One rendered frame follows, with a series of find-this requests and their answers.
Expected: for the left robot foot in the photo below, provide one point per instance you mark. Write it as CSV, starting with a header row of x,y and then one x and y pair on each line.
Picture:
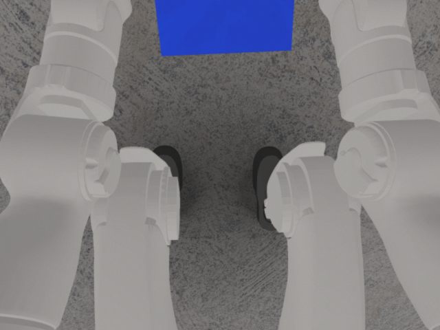
x,y
173,159

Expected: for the robot left shin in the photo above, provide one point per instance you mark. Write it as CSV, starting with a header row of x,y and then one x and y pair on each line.
x,y
127,154

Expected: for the robot right upper arm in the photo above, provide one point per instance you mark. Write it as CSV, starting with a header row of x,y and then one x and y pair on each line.
x,y
393,168

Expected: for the robot right forearm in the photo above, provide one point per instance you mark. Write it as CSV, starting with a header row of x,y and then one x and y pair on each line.
x,y
373,50

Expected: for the robot left forearm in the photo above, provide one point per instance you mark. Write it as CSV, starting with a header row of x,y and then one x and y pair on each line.
x,y
74,78

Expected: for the carton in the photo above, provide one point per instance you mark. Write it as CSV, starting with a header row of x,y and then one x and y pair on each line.
x,y
191,27

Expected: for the robot left upper arm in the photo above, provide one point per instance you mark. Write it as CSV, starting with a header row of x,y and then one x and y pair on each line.
x,y
54,169

